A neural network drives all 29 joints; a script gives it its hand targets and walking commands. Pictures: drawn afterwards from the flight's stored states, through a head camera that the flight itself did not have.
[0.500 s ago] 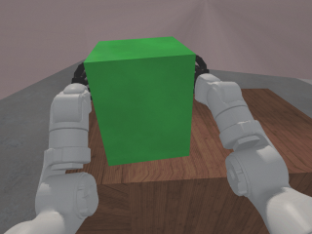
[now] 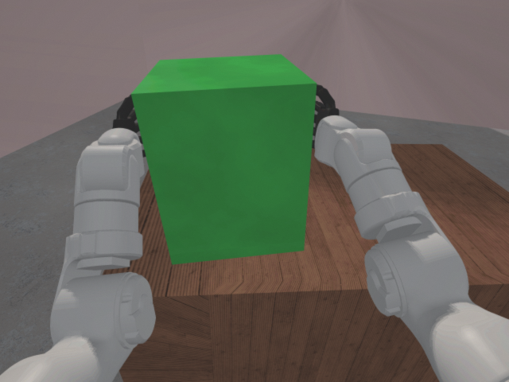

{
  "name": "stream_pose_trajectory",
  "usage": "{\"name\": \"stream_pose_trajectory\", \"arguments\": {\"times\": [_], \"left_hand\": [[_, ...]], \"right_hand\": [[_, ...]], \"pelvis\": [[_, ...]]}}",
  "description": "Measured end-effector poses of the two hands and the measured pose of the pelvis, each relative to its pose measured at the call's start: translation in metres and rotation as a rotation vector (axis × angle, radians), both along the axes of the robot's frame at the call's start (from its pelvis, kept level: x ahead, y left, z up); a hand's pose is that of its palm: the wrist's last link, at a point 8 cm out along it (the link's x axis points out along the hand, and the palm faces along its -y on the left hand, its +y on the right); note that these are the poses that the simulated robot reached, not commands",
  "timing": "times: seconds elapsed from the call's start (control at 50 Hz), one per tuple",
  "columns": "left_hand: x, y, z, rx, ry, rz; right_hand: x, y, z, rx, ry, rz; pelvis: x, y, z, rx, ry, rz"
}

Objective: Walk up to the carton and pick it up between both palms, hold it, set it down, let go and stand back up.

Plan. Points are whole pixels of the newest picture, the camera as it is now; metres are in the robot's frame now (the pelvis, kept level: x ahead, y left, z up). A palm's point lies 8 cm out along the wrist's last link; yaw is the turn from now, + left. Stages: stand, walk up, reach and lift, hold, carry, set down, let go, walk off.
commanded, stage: hold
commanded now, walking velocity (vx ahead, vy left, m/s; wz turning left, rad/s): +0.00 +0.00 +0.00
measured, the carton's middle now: (229, 152) +0.39 +0.01 +0.26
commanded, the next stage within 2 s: set down in 0.18 s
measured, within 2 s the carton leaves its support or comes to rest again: neither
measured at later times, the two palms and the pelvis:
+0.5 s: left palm (124, 122) +0.40 +0.16 +0.30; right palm (319, 117) +0.39 -0.13 +0.31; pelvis +0.01 +0.00 +0.00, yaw +0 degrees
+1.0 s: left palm (133, 162) +0.42 +0.16 +0.23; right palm (304, 163) +0.42 -0.13 +0.22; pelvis +0.02 +0.00 +0.00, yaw +1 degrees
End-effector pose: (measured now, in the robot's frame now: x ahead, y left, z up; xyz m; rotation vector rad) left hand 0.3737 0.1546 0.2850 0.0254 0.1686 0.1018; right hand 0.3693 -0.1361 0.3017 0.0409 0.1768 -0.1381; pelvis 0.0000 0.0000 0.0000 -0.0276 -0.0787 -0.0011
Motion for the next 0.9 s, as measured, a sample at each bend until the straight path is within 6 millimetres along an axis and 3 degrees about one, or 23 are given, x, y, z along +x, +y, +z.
{"name": "stream_pose_trajectory", "arguments": {"times": [0.32, 0.5, 0.6, 0.78, 0.9], "left_hand": [[0.003, -0.002, 0.003, -0.001, -0.022, 0.0], [0.024, 0.005, 0.02, -0.014, -0.101, 0.006], [0.034, 0.014, 0.005, 0.011, -0.104, 0.015], [0.04, 0.022, -0.047, 0.035, -0.086, 0.036], [0.042, 0.016, -0.06, 0.042, -0.082, 0.032]], "right_hand": [[0.002, -0.002, 0.003, 0.02, -0.021, -0.006], [0.021, 0.005, 0.013, 0.023, -0.107, -0.008], [0.033, 0.014, -0.01, -0.004, -0.112, 0.008], [0.045, 0.022, -0.071, -0.032, -0.1, 0.033], [0.045, 0.016, -0.084, -0.033, -0.101, 0.024]], "pelvis": [[0.004, 0.004, 0.0, -0.001, -0.003, -0.011], [0.005, 0.001, 0.002, 0.011, -0.026, -0.004], [0.009, -0.001, 0.003, 0.014, -0.066, 0.003], [0.016, -0.003, 0.001, 0.004, -0.071, 0.023], [0.018, -0.002, 0.0, -0.002, -0.058, 0.026]]}}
